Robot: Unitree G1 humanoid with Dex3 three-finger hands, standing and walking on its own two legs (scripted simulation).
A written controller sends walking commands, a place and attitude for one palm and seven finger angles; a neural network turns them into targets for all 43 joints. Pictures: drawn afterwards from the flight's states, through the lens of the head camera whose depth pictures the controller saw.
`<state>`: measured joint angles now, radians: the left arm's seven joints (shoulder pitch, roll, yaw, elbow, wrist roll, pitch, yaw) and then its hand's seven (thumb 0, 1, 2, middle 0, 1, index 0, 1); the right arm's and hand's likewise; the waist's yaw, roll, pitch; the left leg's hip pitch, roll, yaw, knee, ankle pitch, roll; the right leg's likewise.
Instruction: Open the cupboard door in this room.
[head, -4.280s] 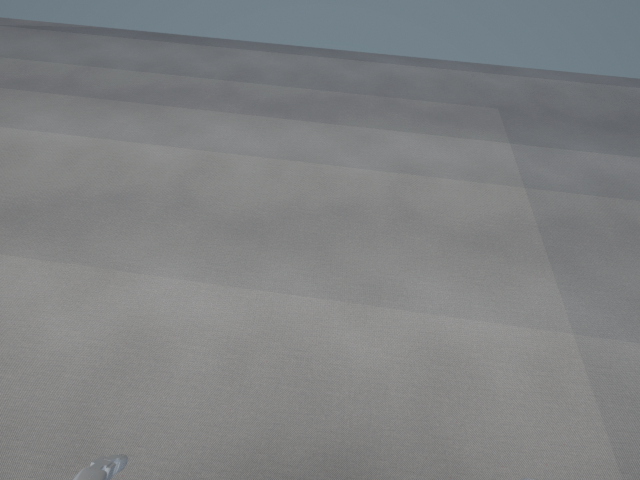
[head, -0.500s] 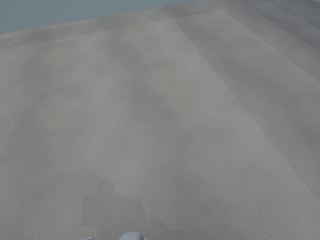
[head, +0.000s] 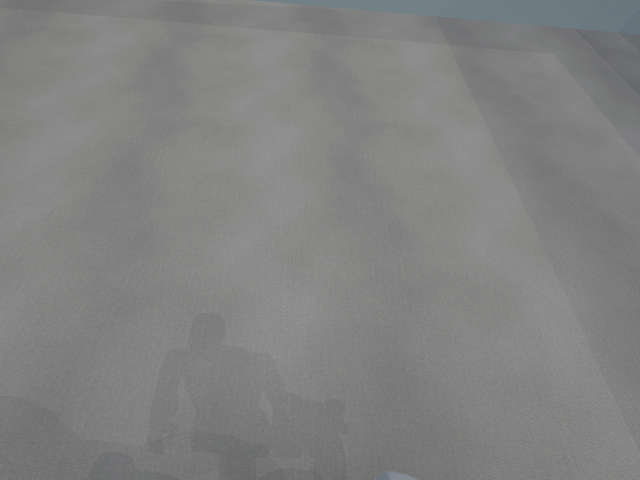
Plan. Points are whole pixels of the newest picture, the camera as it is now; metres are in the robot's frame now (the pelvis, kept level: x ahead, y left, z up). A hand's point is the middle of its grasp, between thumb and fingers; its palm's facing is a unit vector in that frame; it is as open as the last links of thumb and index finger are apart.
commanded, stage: turn or walk to find it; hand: left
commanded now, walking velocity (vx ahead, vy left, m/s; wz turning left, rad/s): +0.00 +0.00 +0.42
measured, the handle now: out of the picture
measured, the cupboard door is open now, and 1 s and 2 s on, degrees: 0 0 0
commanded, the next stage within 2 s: none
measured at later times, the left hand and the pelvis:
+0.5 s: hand out of the picture +0.01 +0.15 -0.14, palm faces +0.24 -0.93 -0.27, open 7.4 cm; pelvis -0.04 -0.06 +0.00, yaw +14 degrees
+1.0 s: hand out of the picture -0.14 +0.20 -0.17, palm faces +0.48 -0.84 -0.24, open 7.4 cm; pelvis -0.08 -0.01 +0.00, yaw +26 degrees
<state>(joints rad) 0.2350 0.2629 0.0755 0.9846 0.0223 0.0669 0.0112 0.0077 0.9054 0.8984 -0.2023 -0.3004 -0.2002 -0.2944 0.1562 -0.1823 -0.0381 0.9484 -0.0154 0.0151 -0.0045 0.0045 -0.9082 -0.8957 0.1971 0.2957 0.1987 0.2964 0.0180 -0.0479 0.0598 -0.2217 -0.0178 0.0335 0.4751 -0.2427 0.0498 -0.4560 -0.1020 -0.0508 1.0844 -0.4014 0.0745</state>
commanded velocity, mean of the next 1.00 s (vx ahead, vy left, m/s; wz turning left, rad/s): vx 0.00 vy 0.00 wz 0.42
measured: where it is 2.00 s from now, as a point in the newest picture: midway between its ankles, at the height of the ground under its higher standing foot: outside the picture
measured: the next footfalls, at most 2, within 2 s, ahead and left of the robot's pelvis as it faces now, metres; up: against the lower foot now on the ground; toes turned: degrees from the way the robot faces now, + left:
right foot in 0.30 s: +0.04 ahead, -0.14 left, +0.00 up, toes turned +4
left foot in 0.76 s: -0.09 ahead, +0.09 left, +0.00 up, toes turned +25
